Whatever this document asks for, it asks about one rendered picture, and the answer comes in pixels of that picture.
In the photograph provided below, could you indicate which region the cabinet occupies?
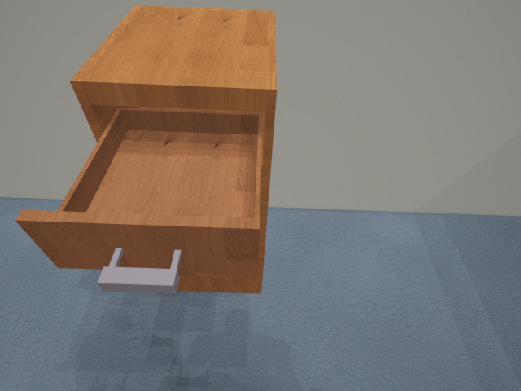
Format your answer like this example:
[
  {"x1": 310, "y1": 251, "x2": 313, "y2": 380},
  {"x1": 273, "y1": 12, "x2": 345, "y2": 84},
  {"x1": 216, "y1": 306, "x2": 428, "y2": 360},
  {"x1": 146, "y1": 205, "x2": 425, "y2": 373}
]
[{"x1": 70, "y1": 5, "x2": 277, "y2": 294}]

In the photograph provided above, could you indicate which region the handle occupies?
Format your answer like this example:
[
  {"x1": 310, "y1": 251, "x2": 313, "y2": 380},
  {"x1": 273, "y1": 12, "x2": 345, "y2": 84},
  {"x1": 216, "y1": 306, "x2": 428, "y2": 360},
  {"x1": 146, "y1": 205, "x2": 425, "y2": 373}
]
[{"x1": 97, "y1": 248, "x2": 182, "y2": 294}]

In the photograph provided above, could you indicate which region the drawer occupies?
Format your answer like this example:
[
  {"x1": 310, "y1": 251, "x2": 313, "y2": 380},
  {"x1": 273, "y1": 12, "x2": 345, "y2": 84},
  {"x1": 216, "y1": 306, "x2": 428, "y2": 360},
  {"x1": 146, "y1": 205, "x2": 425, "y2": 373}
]
[{"x1": 15, "y1": 108, "x2": 263, "y2": 275}]

